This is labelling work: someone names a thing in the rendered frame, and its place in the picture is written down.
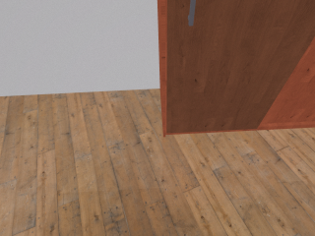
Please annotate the wardrobe door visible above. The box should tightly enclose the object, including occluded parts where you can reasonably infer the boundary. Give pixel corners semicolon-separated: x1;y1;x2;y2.
166;0;315;134
260;37;315;124

